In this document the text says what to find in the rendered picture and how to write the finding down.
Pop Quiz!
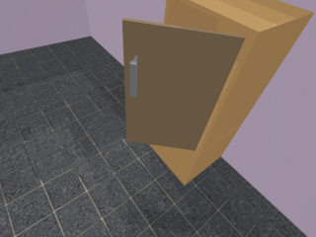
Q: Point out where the handle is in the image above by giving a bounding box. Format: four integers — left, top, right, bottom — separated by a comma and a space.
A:
129, 55, 138, 98

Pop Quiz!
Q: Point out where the cupboard door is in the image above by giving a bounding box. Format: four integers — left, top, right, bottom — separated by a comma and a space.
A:
122, 18, 245, 151

